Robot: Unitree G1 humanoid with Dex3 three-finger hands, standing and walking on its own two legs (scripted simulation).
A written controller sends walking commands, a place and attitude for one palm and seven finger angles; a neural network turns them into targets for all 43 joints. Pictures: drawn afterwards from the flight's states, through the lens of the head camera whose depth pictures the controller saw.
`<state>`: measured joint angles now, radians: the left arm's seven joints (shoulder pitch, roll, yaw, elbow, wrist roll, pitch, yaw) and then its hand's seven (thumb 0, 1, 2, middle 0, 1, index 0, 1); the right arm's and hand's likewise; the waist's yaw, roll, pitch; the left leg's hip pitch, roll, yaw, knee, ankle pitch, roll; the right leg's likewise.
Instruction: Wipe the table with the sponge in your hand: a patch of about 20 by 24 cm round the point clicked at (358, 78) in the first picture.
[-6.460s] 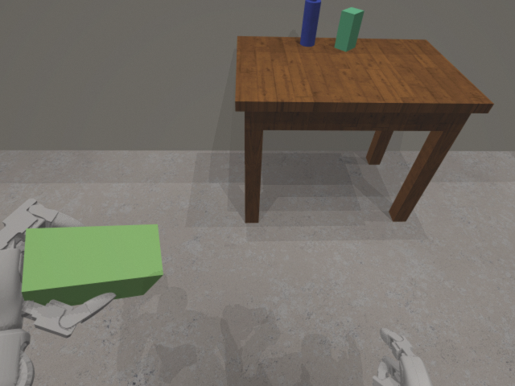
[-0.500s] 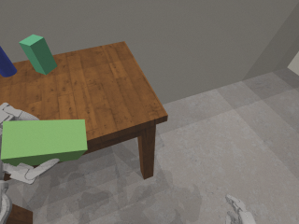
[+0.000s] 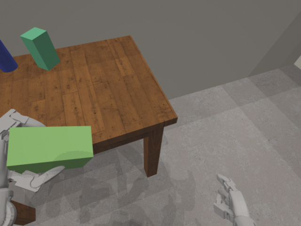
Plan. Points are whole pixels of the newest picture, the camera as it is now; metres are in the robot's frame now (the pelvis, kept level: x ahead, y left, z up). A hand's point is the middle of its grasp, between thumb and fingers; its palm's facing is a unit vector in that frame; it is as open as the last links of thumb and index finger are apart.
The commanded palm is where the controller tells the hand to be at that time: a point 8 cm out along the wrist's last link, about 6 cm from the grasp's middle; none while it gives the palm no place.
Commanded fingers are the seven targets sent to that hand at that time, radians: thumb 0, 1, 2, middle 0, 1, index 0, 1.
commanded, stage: look again from close up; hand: left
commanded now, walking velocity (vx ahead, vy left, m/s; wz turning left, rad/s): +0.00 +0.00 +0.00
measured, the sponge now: (64, 149) +0.24 +0.21 +0.12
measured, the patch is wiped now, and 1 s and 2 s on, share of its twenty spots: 0.00 0.00 0.00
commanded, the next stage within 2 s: shuffle to correct the standing spot in 0.14 s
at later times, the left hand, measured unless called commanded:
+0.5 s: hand (17, 144) +0.23 +0.28 +0.15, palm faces +0.37 -0.84 -0.39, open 10.6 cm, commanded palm +0.17 +0.32 +0.17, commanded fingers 0.00 0.10 1.30 -1.20 -1.60 -1.20 -1.60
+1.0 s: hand (18, 123) +0.27 +0.30 +0.16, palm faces +0.34 -0.82 -0.45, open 10.6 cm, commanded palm +0.20 +0.35 +0.17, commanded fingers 0.00 0.10 1.30 -1.20 -1.60 -1.20 -1.60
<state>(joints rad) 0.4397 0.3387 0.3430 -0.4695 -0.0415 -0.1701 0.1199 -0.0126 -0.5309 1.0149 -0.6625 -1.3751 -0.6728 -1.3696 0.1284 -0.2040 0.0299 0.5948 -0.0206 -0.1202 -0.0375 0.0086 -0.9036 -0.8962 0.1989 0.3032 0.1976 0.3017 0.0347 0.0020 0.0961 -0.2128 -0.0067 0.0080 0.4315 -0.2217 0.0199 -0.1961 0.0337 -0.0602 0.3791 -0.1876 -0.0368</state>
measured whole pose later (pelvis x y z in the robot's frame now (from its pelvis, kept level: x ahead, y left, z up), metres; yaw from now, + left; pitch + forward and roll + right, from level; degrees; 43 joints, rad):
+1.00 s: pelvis +0.05 +0.06 -0.02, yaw +2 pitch -1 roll -2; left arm 0.46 0.41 0.37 -0.55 -0.05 -0.18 0.12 -0.01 -0.53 1.02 -0.66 -1.37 -0.67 -1.37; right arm 0.18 -0.22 0.00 0.57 -0.01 -0.08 0.00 0.01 -0.90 -0.90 0.20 0.30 0.20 0.30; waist -0.03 0.04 0.09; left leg -0.28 -0.08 0.02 0.74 -0.39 0.08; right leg -0.26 -0.01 -0.14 0.60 -0.31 -0.03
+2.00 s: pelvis +0.13 +0.17 +0.00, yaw +1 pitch -1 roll -1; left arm 0.48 0.35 0.34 -0.51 -0.07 -0.10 0.13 -0.01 -0.53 1.02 -0.66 -1.37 -0.68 -1.37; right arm 0.13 -0.22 0.01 0.59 0.01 -0.10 -0.07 0.01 -0.90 -0.90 0.20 0.30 0.20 0.30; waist 0.02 0.01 0.06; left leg -0.19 0.00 0.04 0.42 -0.21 0.03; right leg -0.18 0.03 -0.07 0.33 -0.14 -0.03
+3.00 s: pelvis +0.11 +0.17 +0.00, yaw +3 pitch +1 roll +0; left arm 0.38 0.40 0.37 -0.44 -0.09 -0.22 0.09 -0.02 -0.53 1.02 -0.66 -1.37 -0.68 -1.36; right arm 0.18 -0.17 0.03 0.57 0.02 -0.17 -0.01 0.01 -0.90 -0.90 0.20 0.30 0.20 0.30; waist 0.04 -0.07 0.06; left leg -0.27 -0.05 0.01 0.44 -0.18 0.03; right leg -0.29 -0.02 -0.09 0.46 -0.18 -0.02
